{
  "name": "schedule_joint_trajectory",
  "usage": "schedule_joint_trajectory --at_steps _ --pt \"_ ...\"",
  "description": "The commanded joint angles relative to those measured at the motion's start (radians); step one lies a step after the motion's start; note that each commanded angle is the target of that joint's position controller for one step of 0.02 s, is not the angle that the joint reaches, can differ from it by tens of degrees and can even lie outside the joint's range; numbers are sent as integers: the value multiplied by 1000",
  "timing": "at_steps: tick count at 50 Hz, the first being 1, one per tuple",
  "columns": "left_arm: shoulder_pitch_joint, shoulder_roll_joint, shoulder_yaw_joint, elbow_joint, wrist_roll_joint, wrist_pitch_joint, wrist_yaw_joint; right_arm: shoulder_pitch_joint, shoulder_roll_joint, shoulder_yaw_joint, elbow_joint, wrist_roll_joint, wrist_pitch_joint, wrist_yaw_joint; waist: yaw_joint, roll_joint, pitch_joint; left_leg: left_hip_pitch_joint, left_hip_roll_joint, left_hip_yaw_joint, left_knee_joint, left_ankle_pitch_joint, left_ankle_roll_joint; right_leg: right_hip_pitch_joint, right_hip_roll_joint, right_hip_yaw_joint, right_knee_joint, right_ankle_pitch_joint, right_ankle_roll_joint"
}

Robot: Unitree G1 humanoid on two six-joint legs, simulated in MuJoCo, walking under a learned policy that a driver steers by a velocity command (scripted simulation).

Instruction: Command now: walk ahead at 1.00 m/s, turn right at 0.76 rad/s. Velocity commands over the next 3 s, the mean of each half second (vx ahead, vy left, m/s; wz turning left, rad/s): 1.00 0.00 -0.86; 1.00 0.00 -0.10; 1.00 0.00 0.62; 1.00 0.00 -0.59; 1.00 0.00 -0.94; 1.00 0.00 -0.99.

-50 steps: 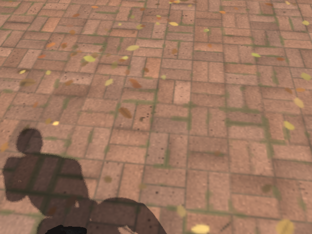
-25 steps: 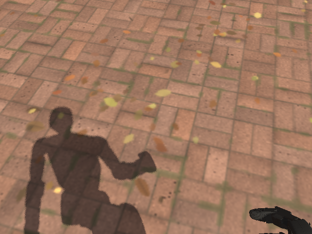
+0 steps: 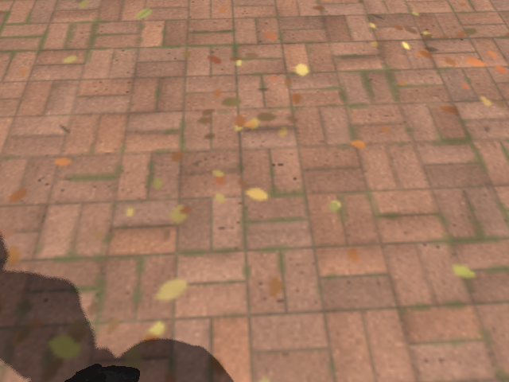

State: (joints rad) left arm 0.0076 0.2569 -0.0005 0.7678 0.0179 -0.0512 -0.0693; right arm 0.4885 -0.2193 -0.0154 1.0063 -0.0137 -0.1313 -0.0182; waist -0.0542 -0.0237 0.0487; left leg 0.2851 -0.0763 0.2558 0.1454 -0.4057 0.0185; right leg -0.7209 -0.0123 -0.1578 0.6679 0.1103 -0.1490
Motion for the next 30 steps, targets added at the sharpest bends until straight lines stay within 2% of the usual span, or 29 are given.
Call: schedule_joint_trajectory --at_steps 1,2,3,4,5,6,7,8,9,10,12,14,16,18,20,21,22,23,24,25,26,27,28,29,30 --pt "309 141 46 39 1 -4 5 -86 -260 -54 -99 -13 25 -43 240 156 -138 -217 278 -7 476 1596 -32 526 145 -53 3 -91 -53" --pt "544 187 75 106 1 1 20 -163 -277 -63 -125 -23 41 -43 350 155 -218 -327 293 -35 786 1509 -20 744 122 31 -19 -157 -101" --pt "605 222 104 131 -12 8 43 -201 -253 -68 -128 -28 47 -23 360 48 -201 -508 160 -31 1190 768 -6 865 59 140 -73 -247 -143" --pt "515 303 124 126 -2 24 54 -180 -95 -29 -212 -41 21 -5 192 -214 -173 -933 20 -121 1543 -109 -36 1041 -100 467 7 -1 -241" --pt "473 339 138 90 7 34 58 -181 -102 -12 -306 -3 -1 3 175 -191 -347 -1160 27 -323 1611 -96 -34 1186 -236 887 -267 -402 -401" --pt "431 254 128 71 7 33 67 -255 -149 -9 -308 -16 -20 7 171 14 -204 -1203 91 -361 1485 6 -11 1048 -245 949 -433 -582 -338" --pt "392 196 115 81 5 31 70 -274 -160 -13 -308 -19 -24 13 110 111 -81 -1151 130 -354 1362 67 -10 857 -217 872 -469 -554 -283" --pt "368 178 108 83 0 20 72 -286 -150 -9 -311 -39 -12 13 62 141 -20 -1084 153 -353 1292 55 -28 707 -173 792 -469 -428 -258" --pt "345 169 102 70 -5 4 77 -271 -143 -5 -311 -57 14 15 24 161 2 -1013 178 -354 1231 48 -51 584 -130 713 -474 -368 -244" --pt "333 155 93 69 -10 -9 78 -272 -131 0 -316 -66 39 19 1 155 27 -964 201 -341 1161 34 -71 474 -91 653 -485 -342 -232" --pt "325 185 99 53 -16 -33 72 -370 -118 10 -372 -65 61 28 9 117 64 -889 217 -291 951 91 -98 323 -23 563 -525 -271 -218" --pt "345 195 108 46 -14 -41 66 -486 -99 24 -422 -43 61 38 51 67 77 -806 201 -263 731 298 -100 273 31 509 -528 -171 -178" --pt "388 212 121 47 -22 -41 55 -537 -93 28 -442 -21 58 42 103 23 39 -734 158 -245 564 478 -81 340 44 497 -506 -37 -130" --pt "421 225 129 46 -27 -37 51 -569 -113 24 -461 -11 55 39 138 -13 8 -710 128 -248 471 515 -62 460 17 523 -467 64 -102" --pt "416 236 135 37 -23 -31 61 -540 -148 12 -462 -13 50 31 121 -27 -26 -639 99 -270 369 464 -48 564 3 547 -370 178 -62" --pt "405 258 139 32 -17 -31 64 -465 -188 -5 -442 -12 47 21 85 -27 -85 -547 71 -272 361 390 -39 610 2 551 -259 315 -39" --pt "383 291 143 31 -8 -33 62 -310 -232 -27 -403 -10 42 9 -4 -20 -184 -398 57 -251 372 309 -25 630 7 526 -78 409 -19" --pt "333 275 137 20 -1 -41 58 -94 -273 -49 -352 -17 38 -9 -125 -13 -279 -167 114 -271 411 243 -5 518 36 489 178 345 2" --pt "311 124 95 -13 10 -55 63 118 -334 -70 -313 -46 33 -27 -176 158 -398 43 339 -521 403 -108 12 341 92 420 542 -194 1" --pt "486 37 62 -72 -48 -57 53 -8 -419 -89 -317 -65 36 -11 9 541 -492 141 558 -1197 113 -298 144 61 181 323 755 -594 37" --pt "427 116 59 -19 -11 -37 67 -136 -290 -80 -348 -54 44 3 2 285 -318 12 502 -1160 87 -467 165 -50 71 304 800 -490 20" --pt "331 141 64 -23 8 -30 57 -188 -201 -61 -348 -42 46 12 -9 127 -199 -120 443 -948 109 -346 157 -47 31 281 744 -401 29" --pt "269 134 61 -39 16 -27 46 -187 -171 -55 -319 -48 45 17 -3 38 -127 -234 397 -808 107 -159 148 -20 10 275 693 -378 36" --pt "212 116 56 -68 28 -21 32 -151 -159 -48 -282 -46 39 16 4 39 -85 -302 356 -703 102 -42 137 -8 -8 290 649 -387 39" --pt "208 90 46 -84 30 -12 21 -123 -140 -42 -245 -42 31 18 26 84 -60 -347 332 -635 87 22 129 1 -16 299 616 -399 45"
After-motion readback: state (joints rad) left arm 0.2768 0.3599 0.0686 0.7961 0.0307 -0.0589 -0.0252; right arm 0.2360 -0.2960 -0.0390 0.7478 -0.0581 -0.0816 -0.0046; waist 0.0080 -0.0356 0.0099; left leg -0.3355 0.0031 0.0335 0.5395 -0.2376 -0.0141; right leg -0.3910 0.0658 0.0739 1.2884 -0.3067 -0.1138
